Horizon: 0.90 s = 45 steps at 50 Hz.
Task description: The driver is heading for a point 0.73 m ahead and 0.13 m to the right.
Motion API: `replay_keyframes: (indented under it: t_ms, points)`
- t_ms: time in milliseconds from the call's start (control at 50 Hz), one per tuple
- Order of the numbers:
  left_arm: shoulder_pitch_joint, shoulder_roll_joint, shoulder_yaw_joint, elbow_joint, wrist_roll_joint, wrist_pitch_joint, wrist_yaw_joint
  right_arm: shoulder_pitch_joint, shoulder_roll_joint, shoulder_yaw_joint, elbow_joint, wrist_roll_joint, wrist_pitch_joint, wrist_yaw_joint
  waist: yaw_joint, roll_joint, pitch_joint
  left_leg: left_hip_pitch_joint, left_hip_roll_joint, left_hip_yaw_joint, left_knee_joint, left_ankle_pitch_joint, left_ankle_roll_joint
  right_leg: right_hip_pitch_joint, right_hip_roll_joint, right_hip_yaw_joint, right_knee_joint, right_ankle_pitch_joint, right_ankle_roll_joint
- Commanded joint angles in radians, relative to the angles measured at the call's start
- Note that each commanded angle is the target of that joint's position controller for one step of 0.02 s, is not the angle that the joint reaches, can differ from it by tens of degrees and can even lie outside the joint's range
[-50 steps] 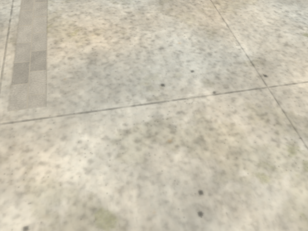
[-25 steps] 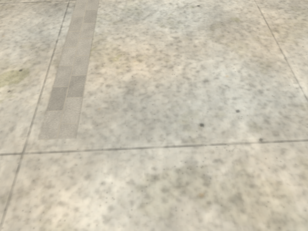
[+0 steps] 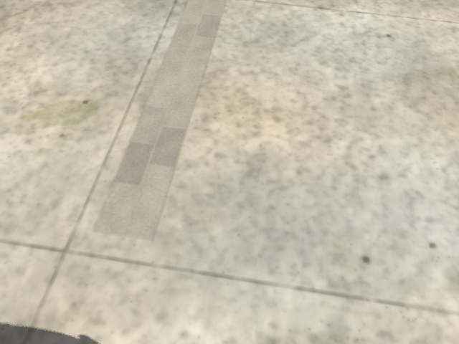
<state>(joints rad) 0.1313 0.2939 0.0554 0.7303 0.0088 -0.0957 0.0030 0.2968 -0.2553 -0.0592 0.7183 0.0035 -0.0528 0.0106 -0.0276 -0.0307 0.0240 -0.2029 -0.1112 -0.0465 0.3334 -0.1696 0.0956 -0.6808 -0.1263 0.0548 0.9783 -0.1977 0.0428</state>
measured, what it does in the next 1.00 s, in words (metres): walks ahead, turning right: right foot, then left foot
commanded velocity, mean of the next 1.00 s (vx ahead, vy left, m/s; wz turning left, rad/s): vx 0.48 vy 0.00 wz -0.22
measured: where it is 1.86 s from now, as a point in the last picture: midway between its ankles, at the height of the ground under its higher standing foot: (273, 279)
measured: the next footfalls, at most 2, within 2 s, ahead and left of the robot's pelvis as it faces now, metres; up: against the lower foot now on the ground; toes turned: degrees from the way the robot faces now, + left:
right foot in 0.26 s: +0.33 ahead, -0.16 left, +0.00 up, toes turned -5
left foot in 0.78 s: +0.66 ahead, -0.02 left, +0.00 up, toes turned -17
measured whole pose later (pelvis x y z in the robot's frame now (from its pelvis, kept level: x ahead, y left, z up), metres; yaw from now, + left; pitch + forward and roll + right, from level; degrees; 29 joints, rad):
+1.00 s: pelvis +0.56 -0.09 +0.00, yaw -17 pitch +2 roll +1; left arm 0.21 0.30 0.05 0.72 0.00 -0.05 0.01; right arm 0.26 -0.25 -0.04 0.76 -0.01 -0.09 0.02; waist -0.02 -0.04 0.03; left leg -0.24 -0.06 0.00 0.36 -0.16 0.06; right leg -0.56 -0.04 0.05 1.01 -0.35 0.03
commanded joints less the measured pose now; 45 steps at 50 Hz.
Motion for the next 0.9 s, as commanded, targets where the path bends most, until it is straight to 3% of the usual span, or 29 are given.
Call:
replay_keyframes:
  t_ms: [20, 100, 180, 220, 260, 280, 300, 320, 340, 360, 380, 400, 460, 500, 580, 660, 720, 760, 780, 800, 820, 840, 860, 880, 900]
  points:
    - [-0.026, 0.039, 0.003, -0.051, -0.001, -0.003, -0.003, -0.032, -0.155, -0.038, -0.056, 0.003, -0.021, -0.014, 0.008, 0.091, -0.042, -0.03, 0.219, -0.099, -0.124, 0.341, 0.147, 0.07, 0.018, -0.036, -0.195, 0.211, 0.008]
    - [-0.128, 0.045, -0.002, -0.071, -0.027, -0.007, -0.023, 0.03, -0.17, -0.037, -0.016, 0.005, -0.027, -0.008, -0.052, 0.103, -0.016, 0.064, 0.268, -0.096, -0.131, 0.206, 0.122, 0.078, 0.041, -0.043, -0.362, 0.348, -0.027]
    - [-0.174, 0.061, 0.001, -0.109, -0.029, -0.009, -0.05, 0.056, -0.184, -0.046, 0.021, 0.004, -0.016, -0.013, -0.055, 0.098, 0.017, 0.255, 0.347, -0.095, -0.065, 0.31, 0.098, -0.026, 0.058, -0.032, -0.413, 0.194, -0.092]
    - [-0.114, 0.08, 0.01, -0.104, -0.027, -0.007, -0.058, 0.024, -0.197, -0.051, 0.019, 0.004, -0.008, -0.022, -0.015, 0.113, -0.02, 0.287, 0.345, -0.055, 0.014, 0.544, 0.068, 0.066, 0.098, -0.06, -0.425, 0.101, -0.126]
    - [0.102, 0.137, 0.044, -0.048, -0.018, -0.002, -0.052, -0.013, -0.192, -0.046, 0.003, 0.001, 0.004, -0.031, 0.097, 0.092, -0.154, 0.227, 0.274, 0.029, 0.286, 0.8, 0.02, 0.39, 0.17, -0.109, -0.46, 0.144, -0.175]
    - [0.256, 0.207, 0.064, -0.028, -0.015, 0.003, -0.043, -0.001, -0.159, -0.03, -0.022, -0.02, 0.001, -0.04, 0.146, -0.016, -0.267, 0.02, 0.222, 0.076, 0.586, 0.527, -0.022, 0.674, 0.016, 0.116, -0.449, 0.228, -0.239]
    - [0.288, 0.265, 0.075, -0.02, -0.024, 0.001, -0.049, 0.128, -0.063, 0.0, -0.04, -0.027, -0.023, -0.023, 0.07, -0.273, -0.361, -0.41, 0.02, 0.045, 0.924, -0.282, -0.097, 1.014, -0.187, 0.629, -0.555, 0.029, -0.424]
    - [0.304, 0.177, 0.055, -0.027, -0.04, 0.006, -0.046, 0.064, -0.132, -0.006, -0.033, -0.01, -0.048, -0.009, 0.128, -0.179, -0.379, -0.539, 0.057, -0.086, 1.011, -0.365, -0.087, 1.066, -0.184, 0.727, -0.647, -0.159, -0.401]
    - [0.247, 0.151, 0.047, -0.044, -0.032, 0.011, -0.037, -0.04, -0.165, -0.014, -0.069, 0.019, -0.066, 0.001, 0.138, -0.115, -0.24, -0.606, 0.1, -0.08, 1.011, -0.281, -0.079, 0.956, -0.162, 0.605, -0.669, -0.147, -0.363]
    - [0.194, 0.149, 0.045, -0.06, -0.021, 0.016, -0.032, -0.1, -0.156, -0.009, -0.085, 0.013, -0.077, -0.002, 0.118, -0.002, -0.164, -0.585, 0.139, -0.064, 0.954, -0.212, -0.074, 0.821, -0.13, 0.515, -0.679, -0.059, -0.342]
    - [0.154, 0.134, 0.04, -0.069, -0.017, 0.019, -0.03, -0.13, -0.155, -0.014, -0.095, -0.01, -0.08, -0.008, 0.087, 0.047, -0.104, -0.546, 0.164, -0.054, 0.874, -0.173, -0.081, 0.698, -0.101, 0.448, -0.695, 0.059, -0.334]
    - [0.133, 0.119, 0.033, -0.08, -0.009, 0.018, -0.026, -0.116, -0.153, -0.018, -0.101, -0.018, -0.075, -0.011, 0.051, 0.021, -0.096, -0.483, 0.183, -0.058, 0.829, -0.15, -0.088, 0.625, -0.074, 0.405, -0.714, 0.146, -0.332]
    - [0.124, 0.116, 0.034, -0.083, -0.019, 0.019, -0.017, -0.087, -0.128, -0.015, -0.099, -0.023, -0.05, -0.019, 0.018, -0.02, -0.073, -0.447, 0.192, -0.033, 0.709, -0.136, -0.127, 0.518, -0.035, 0.323, -0.745, 0.257, -0.339]
    - [0.145, 0.143, 0.043, -0.073, -0.023, 0.021, -0.004, -0.141, -0.108, -0.007, -0.114, -0.026, -0.042, -0.025, 0.03, -0.016, -0.052, -0.45, 0.181, -0.016, 0.595, -0.041, -0.154, 0.47, -0.009, 0.275, -0.754, 0.293, -0.329]
    - [0.2, 0.134, 0.038, -0.037, -0.03, 0.031, 0.008, -0.264, -0.068, 0.009, -0.123, -0.017, -0.052, -0.013, 0.089, -0.044, -0.048, -0.348, 0.149, 0.004, 0.324, 0.239, -0.161, 0.438, 0.043, 0.183, -0.74, 0.262, -0.263]
    - [0.271, 0.135, 0.035, -0.002, -0.031, 0.039, 0.006, -0.368, -0.086, 0.006, -0.151, -0.002, -0.066, 0.006, 0.136, -0.049, -0.019, -0.361, 0.131, 0.001, 0.208, 0.252, -0.13, 0.549, -0.01, 0.246, -0.692, 0.217, -0.258]
    - [0.28, 0.146, 0.04, 0.01, -0.027, 0.05, 0.009, -0.368, -0.107, -0.004, -0.161, -0.001, -0.077, 0.017, 0.123, -0.067, -0.012, -0.359, 0.12, 0.007, 0.148, 0.136, -0.087, 0.66, -0.055, 0.302, -0.631, 0.294, -0.244]
    - [0.246, 0.146, 0.04, 0.005, -0.027, 0.056, 0.01, -0.241, -0.136, -0.022, -0.129, -0.005, -0.083, 0.012, 0.046, -0.08, -0.068, -0.17, 0.089, 0.042, 0.086, 0.122, -0.039, 0.66, -0.02, 0.271, -0.517, 0.531, -0.215]
    - [0.219, 0.121, 0.029, -0.012, -0.021, 0.052, 0.008, -0.097, -0.173, -0.038, -0.102, -0.015, -0.086, 0.006, -0.025, -0.064, -0.182, 0.069, 0.159, -0.018, 0.124, 0.175, 0.017, 0.58, 0.025, 0.229, -0.348, 0.57, -0.185]
    - [0.255, 0.072, 0.011, -0.035, -0.005, 0.041, 0.008, 0.068, -0.252, -0.059, -0.083, -0.026, -0.084, 0.001, -0.066, 0.086, -0.335, 0.411, 0.347, -0.264, 0.163, 0.216, 0.125, 0.331, 0.132, 0.144, -0.042, 0.3, -0.131]
    - [0.358, 0.035, -0.004, -0.022, -0.02, 0.027, 0.004, 0.132, -0.252, -0.064, -0.039, -0.007, -0.069, 0.011, -0.04, 0.334, -0.4, 0.603, 0.502, -0.627, 0.061, 0.013, 0.239, 0.038, 0.231, 0.094, 0.213, -0.359, -0.078]
    - [0.288, 0.117, 0.012, -0.024, -0.035, 0.021, 0.0, 0.121, -0.174, -0.045, -0.044, 0.015, -0.063, 0.009, -0.068, 0.215, -0.286, 0.534, 0.48, -0.642, 0.006, -0.191, 0.203, -0.077, 0.17, 0.138, 0.296, -0.357, -0.079]
    - [0.182, 0.138, 0.02, -0.048, -0.037, 0.02, -0.002, 0.037, -0.148, -0.033, -0.055, 0.008, -0.054, 0.004, -0.061, 0.137, -0.138, 0.381, 0.45, -0.507, -0.018, -0.073, 0.172, -0.1, 0.134, 0.097, 0.3, -0.27, -0.07]
    - [0.129, 0.127, 0.019, -0.061, -0.022, 0.02, 0.0, -0.025, -0.133, -0.023, -0.064, -0.005, -0.05, 0.006, -0.032, 0.071, -0.066, 0.247, 0.413, -0.402, -0.029, 0.16, 0.157, -0.064, 0.102, 0.06, 0.265, -0.215, -0.058]
    - [0.12, 0.117, 0.023, -0.064, -0.008, 0.022, 0.001, -0.062, -0.113, -0.014, -0.067, -0.011, -0.05, 0.009, -0.001, 0.056, -0.04, 0.162, 0.379, -0.32, -0.033, 0.376, 0.149, -0.019, 0.079, 0.047, 0.217, -0.193, -0.044]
